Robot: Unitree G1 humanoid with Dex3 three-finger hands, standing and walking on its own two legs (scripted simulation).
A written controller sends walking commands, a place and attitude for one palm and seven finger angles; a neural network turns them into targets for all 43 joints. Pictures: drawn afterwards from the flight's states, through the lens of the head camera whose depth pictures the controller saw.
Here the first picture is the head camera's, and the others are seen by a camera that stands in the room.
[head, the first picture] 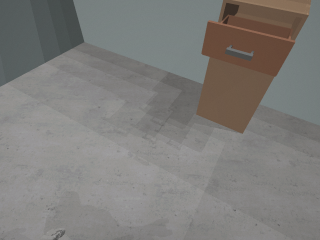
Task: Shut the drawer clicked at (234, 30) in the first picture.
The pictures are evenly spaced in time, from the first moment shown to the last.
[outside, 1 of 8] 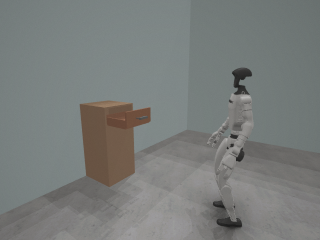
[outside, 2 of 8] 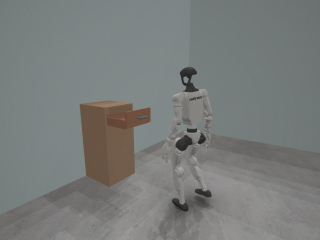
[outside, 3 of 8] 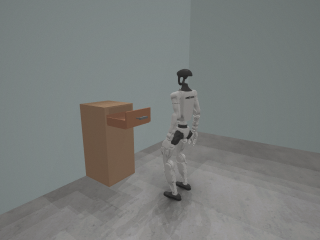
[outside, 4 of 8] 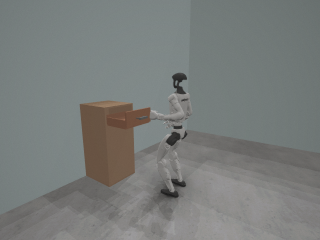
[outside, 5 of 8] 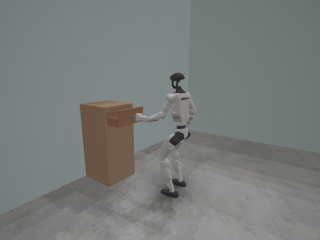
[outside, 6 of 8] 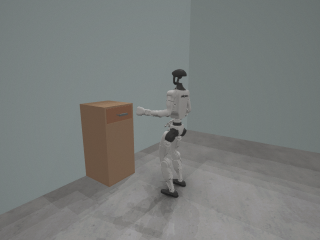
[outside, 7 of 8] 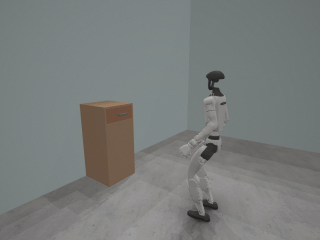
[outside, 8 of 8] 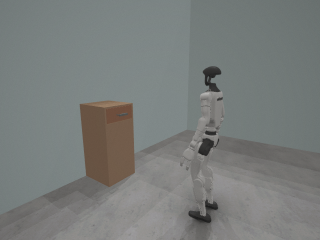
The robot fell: no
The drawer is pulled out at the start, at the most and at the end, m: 0.29 0.29 0.00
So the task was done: yes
